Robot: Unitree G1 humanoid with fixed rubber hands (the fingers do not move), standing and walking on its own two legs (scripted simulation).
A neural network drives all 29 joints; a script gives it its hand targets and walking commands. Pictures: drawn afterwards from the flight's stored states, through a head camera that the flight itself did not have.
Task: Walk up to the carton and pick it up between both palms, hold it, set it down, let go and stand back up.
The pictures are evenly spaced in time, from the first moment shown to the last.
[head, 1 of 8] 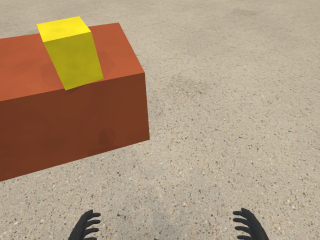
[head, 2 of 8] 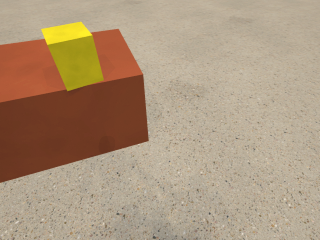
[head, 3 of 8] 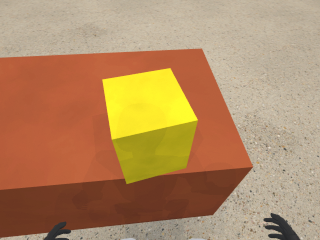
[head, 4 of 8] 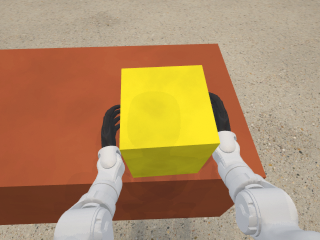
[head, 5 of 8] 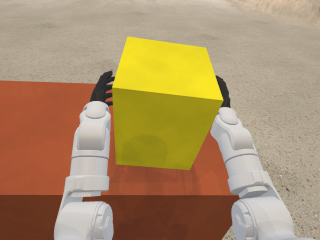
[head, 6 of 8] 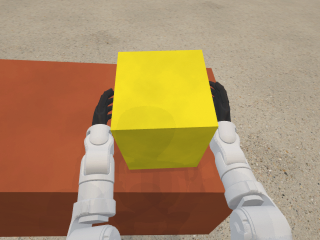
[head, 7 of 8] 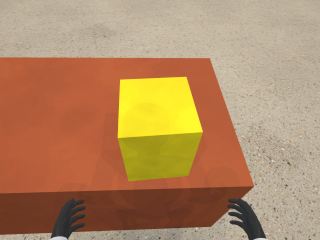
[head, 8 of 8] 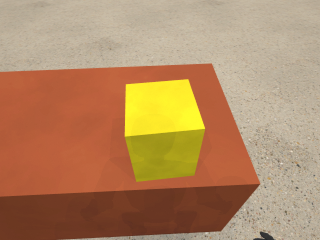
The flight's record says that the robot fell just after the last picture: no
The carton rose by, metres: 0.22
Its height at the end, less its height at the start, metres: +0.00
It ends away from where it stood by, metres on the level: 0.04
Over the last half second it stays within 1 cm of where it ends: yes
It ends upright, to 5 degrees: yes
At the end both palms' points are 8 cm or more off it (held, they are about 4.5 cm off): yes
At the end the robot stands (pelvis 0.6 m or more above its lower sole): yes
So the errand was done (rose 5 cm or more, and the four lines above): yes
